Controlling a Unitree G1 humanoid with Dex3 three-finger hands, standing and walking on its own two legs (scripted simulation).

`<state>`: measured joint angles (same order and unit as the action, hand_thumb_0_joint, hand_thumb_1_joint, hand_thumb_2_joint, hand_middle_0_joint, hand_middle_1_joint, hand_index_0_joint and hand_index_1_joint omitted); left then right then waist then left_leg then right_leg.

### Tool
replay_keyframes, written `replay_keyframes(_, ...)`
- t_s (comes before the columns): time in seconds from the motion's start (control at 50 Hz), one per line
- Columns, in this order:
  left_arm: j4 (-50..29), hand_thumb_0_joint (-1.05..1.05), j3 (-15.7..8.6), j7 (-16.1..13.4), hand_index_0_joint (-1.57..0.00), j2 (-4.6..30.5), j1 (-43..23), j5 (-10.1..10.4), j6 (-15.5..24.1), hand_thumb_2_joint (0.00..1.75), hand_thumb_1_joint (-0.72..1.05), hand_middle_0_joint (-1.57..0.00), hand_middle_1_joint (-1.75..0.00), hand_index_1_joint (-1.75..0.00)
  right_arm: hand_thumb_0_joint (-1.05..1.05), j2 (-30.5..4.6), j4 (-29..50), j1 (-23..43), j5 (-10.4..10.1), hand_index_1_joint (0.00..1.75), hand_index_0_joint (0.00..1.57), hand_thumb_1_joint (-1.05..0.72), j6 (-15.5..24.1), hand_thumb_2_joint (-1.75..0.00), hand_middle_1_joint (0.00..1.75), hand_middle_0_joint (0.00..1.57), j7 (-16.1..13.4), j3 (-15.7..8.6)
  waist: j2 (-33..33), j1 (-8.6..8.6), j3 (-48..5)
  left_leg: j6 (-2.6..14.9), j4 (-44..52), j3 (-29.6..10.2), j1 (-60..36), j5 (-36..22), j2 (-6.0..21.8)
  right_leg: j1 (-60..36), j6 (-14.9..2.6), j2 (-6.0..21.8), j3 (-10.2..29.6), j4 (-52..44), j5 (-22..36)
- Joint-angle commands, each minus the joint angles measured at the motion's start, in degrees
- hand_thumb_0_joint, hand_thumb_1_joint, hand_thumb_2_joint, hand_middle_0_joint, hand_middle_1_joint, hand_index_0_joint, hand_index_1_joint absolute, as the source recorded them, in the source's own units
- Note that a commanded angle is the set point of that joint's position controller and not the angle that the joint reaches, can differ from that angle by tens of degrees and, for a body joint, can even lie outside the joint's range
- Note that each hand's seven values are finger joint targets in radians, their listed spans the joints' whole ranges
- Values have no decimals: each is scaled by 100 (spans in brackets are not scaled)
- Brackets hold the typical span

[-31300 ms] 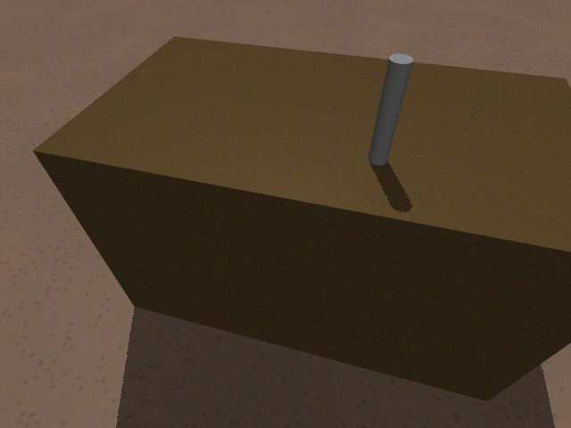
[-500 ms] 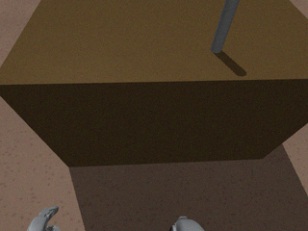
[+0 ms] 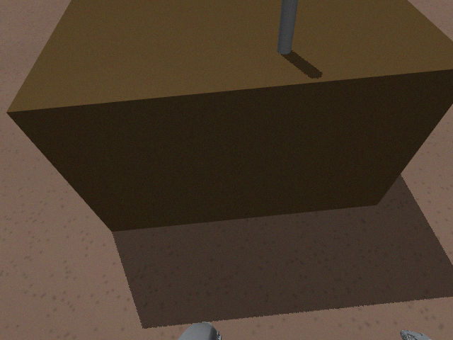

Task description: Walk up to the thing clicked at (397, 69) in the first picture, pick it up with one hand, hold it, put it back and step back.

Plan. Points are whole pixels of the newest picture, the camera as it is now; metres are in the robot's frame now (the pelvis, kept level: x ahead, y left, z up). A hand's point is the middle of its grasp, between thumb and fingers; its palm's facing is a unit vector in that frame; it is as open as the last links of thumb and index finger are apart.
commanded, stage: step back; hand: right
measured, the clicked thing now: (288, 11) +0.92 -0.14 +0.10
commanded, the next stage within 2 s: stand in 1.70 s
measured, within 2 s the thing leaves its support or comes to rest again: neither
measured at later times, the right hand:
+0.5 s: hand out of the picture -0.03 -0.29 -0.15, palm faces -0.06 +0.92 -0.40, open 7.4 cm
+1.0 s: hand out of the picture -0.18 -0.28 -0.15, palm faces -0.12 +0.92 -0.36, open 7.4 cm
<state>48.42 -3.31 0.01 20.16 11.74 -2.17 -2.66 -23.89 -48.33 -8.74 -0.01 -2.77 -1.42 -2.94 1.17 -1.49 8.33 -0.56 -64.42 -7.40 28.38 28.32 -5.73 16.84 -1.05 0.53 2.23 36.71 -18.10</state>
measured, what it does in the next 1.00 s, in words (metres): walks backwards: left foot, then right foot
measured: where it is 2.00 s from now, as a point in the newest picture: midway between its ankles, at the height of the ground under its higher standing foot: outside the picture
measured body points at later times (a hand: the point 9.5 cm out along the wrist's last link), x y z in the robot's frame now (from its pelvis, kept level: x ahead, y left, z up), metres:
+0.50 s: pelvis -0.17 -0.02 -0.01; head -0.12 -0.03 +0.43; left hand -0.10 +0.30 -0.13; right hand -0.03 -0.33 -0.12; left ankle -0.08 +0.12 -0.73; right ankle -0.22 -0.14 -0.73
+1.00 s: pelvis -0.25 -0.02 +0.00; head -0.25 -0.02 +0.45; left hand -0.22 +0.31 -0.11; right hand -0.18 -0.33 -0.12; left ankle -0.28 +0.11 -0.73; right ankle -0.23 -0.14 -0.71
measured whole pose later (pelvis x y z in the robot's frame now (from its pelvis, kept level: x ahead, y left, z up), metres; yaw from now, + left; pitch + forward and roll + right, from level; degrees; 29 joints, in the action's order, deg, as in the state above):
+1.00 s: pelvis -0.25 -0.02 +0.00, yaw +6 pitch -3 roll +1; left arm 55.4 -3.4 0.9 23.8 12.9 -1.2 -0.9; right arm -20.3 -57.0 -14.0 2.8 0.5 1.0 -2.9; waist -1.6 0.0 3.4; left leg 0.0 -31.6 -1.4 11.1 18.3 -0.6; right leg 19.8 -0.9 1.2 0.7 45.3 -26.4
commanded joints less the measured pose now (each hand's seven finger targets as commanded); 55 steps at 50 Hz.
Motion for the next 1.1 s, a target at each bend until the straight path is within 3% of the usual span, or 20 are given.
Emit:
replay_keyframes(0.0, -628, 0, -473, -204, -20, 1538, -93, -49, 161, 90, 90, -20, -30, -30, 0, -825, 415, 3, 58, 30, 20, -90, 164, -90, 30, 20, -84, -196, -1124, -219, -852, -74, 877, 190, 127, 258, 179, -1126, -1087, 1327, 1054, -685, 3214)
replay_keyframes(0.08, -737, 0, -448, -217, -20, 1611, -202, 33, 88, 90, 90, -20, -30, -30, 0, -864, 303, -277, 108, 30, 20, -90, 164, -90, 30, 20, -35, -264, -1279, -143, -1120, 14, 2356, 606, -627, -10, 340, -1121, -1046, 1463, 1217, -519, 3138)
replay_keyframes(0.14, -856, 0, -309, -167, -20, 1457, -431, 108, 12, 90, 90, -20, -30, -30, 0, -1085, 98, -728, 193, 30, 20, -90, 185, -90, 30, 20, -20, -386, -731, 176, -1346, 340, 4095, 158, -1845, -1652, 772, -126, -453, 1032, 878, 142, 1783)
replay_keyframes(0.18, -918, 0, -349, -240, -20, 1394, -802, 147, 3, 90, 90, -20, -30, -30, 0, -2050, 289, -265, 220, 30, 20, -90, 161, -90, 30, 20, 74, -552, 1323, 387, -1111, 1739, 4660, -2280, -1126, -2884, 2911, 801, 38, -384, 50, 2347, -2006)
replay_keyframes(0.2, -784, 0, -412, -260, -20, 1461, -841, 67, -27, 90, 90, -20, -30, -30, 0, -1894, 282, -90, 251, 30, 20, -90, 192, -90, 30, 20, 61, -562, 885, 339, -908, 1836, 4642, -2223, -710, -2912, 2919, 625, 15, -445, 665, 3163, -1967)
replay_keyframes(0.26, -424, 0, -410, -202, -20, 1363, -235, 190, -32, 90, 90, -20, -30, -30, 0, -1279, 384, 459, 245, 30, 20, -90, 200, -90, 30, 20, -6, -323, 402, -130, -652, 1343, 4195, -720, -792, -3356, 2071, 811, 9, -591, 786, 3716, -1236)
replay_keyframes(0.38, -368, 0, -298, -127, -20, 1197, -149, 100, 104, 90, 90, -20, -30, -30, 0, -1215, 386, 44, 227, 30, 20, -90, 93, -90, 30, 20, 42, -370, 1004, 195, -1110, 1421, 3828, -605, -2329, -3382, 2034, 657, 271, -252, 147, 1212, -1297)
replay_keyframes(0.46, 96, 0, -312, -144, -20, 1195, 447, 28, 262, 90, 90, -20, -30, -30, 0, -1286, 336, 234, 117, 30, 20, -90, -62, -90, 30, 20, 88, -324, 855, -51, -1593, 904, 3075, -159, -1833, -3009, 1667, -900, 40, -254, -365, -1650, 353)
replay_keyframes(0.5, 12, 0, -583, -148, -20, 2210, 328, -49, 262, 90, 90, -20, -30, -30, 0, -711, 538, 590, 46, 30, 20, -90, -21, -90, 30, 20, 50, -179, -1488, -318, -929, 178, 1668, 194, 321, 126, 101, -616, -863, 1661, 2469, -1957, 200)
replay_keyframes(0.52, -158, 0, -614, -156, -20, 2496, -15, -73, 280, 90, 90, -20, -30, -30, 0, -951, 490, 680, 103, 30, 20, -90, -77, -90, 30, 20, -32, -314, -1512, -376, -452, -18, 306, -305, -40, 754, 298, 862, -1617, 2558, 3345, -2287, -24)
replay_keyframes(0.58, -296, 0, -428, -201, -20, 1687, -840, -29, 341, 90, 90, -20, -30, -30, 0, -983, 90, 2, 12, 30, 20, -90, -21, -90, 30, 20, 2, -275, -454, 286, -558, 12, -308, -428, 51, -169, -4, 147, -938, 1435, 1184, -1303, 1533)
replay_keyframes(0.74, -51, 0, -532, -108, -20, 1794, 63, -73, 424, 90, 90, -20, -30, -30, 0, -942, -9, 257, 231, 30, 20, -90, 187, -90, 30, 20, 157, -277, -1157, -401, -510, -92, 2133, 297, -74, 311, 505, -824, -990, 1504, 1605, -1806, -2148)
replay_keyframes(0.82, -91, 0, -345, -19, -20, 1646, -296, -31, 330, 90, 90, -20, -30, -30, 0, -876, -563, -626, 188, 30, 20, -90, 332, -90, 30, 20, 183, -362, -834, 171, -696, 184, 4238, 969, -2201, -765, 311, 229, -559, 994, 607, -1207, -1277)
replay_keyframes(0.84, -126, 0, -238, -6, -20, 1374, -251, -37, 323, 90, 90, -20, -30, -30, 0, -1015, -639, -856, 260, 30, 20, -90, 374, -90, 30, 20, 153, -442, -192, 296, -851, 285, 4519, 153, -2899, -475, 759, 897, -373, 752, 319, -438, -1235)
replay_keyframes(0.86, -191, 0, -150, 16, -20, 1028, -590, 90, 345, 90, 90, -20, -30, -30, 0, -1440, -568, -663, 316, 30, 20, -90, 412, -90, 30, 20, 131, -458, 1080, 381, -691, 862, 5211, -2134, -2370, 1434, 2036, 1651, 23, -28, -307, 614, -1394)
replay_keyframes(0.88, -130, 0, -322, -16, -20, 1530, -895, 50, 341, 90, 90, -20, -30, -30, 0, -1730, -464, -479, 254, 30, 20, -90, 427, -90, 30, 20, 146, -508, 696, 464, -193, 1450, 5470, -2596, -1259, 2169, 2590, 1326, 15, 172, 49, 1339, -1477)
replay_keyframes(0.92, 35, 0, -247, 52, -20, 1321, -548, 114, 393, 90, 90, -20, -30, -30, 0, -1171, -338, 65, 266, 30, 20, -90, 534, -90, 30, 20, 112, -303, 189, 122, -197, 1145, 4960, -1507, -1697, 148, 2042, 1257, 1, 220, 231, 1193, -930)
replay_keyframes(1.04, 536, 0, -275, 14, -20, 1177, 166, 63, 533, 90, 90, -20, -30, -30, 0, -981, -294, 257, 182, 30, 20, -90, 378, -90, 30, 20, 166, -261, 680, -165, -594, 606, 3805, -86, -661, -639, 1436, -1252, 3, -205, -428, -1171, 217)
replay_keyframes(1.06, 566, 0, -345, -25, -20, 1388, 251, 5, 578, 90, 90, -20, -30, -30, 0, -746, -259, 119, 167, 30, 20, -90, 365, -90, 30, 20, 156, -182, 151, -179, -696, 438, 3161, 143, -190, -590, 1151, -1785, -86, 56, 173, -1397, 191)
replay_keyframes(1.08, 589, 0, -439, -67, -20, 1885, 400, -32, 622, 90, 90, -20, -30, -30, 0, -500, -175, 165, 138, 30, 20, -90, 365, -90, 30, 20, 139, -130, -1066, -258, -674, 165, 1990, 503, 540, 96, 441, -1640, -580, 1299, 2329, -2124, -1019)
